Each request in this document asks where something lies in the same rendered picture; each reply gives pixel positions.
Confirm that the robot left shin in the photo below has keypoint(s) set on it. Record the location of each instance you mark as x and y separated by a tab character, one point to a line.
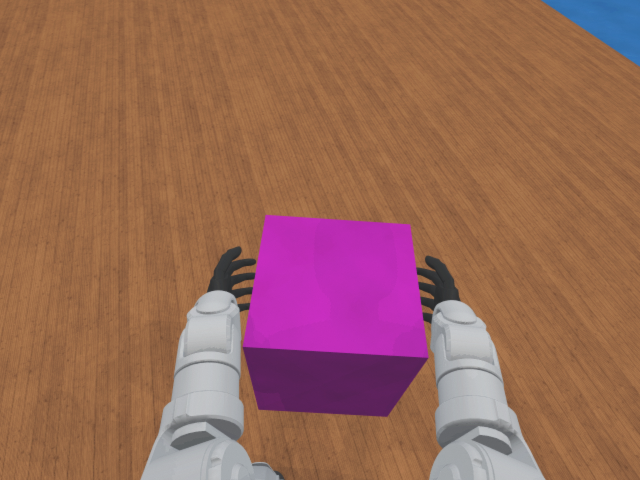
262	464

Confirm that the right robot hand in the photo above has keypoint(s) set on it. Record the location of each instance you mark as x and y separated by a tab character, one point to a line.
444	290

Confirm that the left robot hand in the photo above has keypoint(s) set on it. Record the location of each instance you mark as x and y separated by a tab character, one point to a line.
222	279

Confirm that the robot right forearm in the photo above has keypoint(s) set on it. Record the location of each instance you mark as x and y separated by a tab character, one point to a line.
472	400

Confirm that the robot left forearm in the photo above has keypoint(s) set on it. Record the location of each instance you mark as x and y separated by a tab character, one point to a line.
205	400

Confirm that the carton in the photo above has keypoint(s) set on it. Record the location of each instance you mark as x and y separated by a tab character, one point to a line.
335	323

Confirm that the robot left upper arm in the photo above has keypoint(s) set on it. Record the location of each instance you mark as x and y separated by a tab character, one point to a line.
216	459

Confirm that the robot right upper arm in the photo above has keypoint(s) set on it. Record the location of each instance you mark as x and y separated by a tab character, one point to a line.
470	460

